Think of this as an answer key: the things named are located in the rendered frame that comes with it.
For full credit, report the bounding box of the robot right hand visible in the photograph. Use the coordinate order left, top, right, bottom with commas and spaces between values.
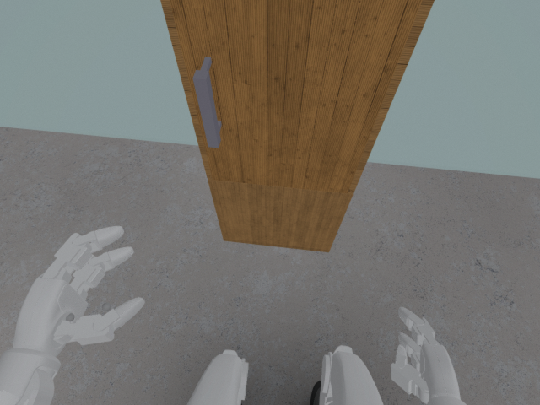
391, 307, 461, 405

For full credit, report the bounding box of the robot left hand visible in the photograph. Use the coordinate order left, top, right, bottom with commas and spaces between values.
13, 226, 145, 357

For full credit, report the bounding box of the robot left forearm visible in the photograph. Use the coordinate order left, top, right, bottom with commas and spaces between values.
0, 348, 61, 405

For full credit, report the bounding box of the right robot thigh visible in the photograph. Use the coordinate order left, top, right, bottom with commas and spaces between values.
321, 351, 383, 405

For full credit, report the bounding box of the handle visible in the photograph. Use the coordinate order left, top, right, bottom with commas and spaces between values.
193, 57, 222, 148

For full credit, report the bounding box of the cupboard door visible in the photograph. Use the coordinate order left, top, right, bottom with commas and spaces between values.
170, 0, 423, 193

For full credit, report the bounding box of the right robot shin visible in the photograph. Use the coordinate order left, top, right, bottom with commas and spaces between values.
319, 345, 353, 405

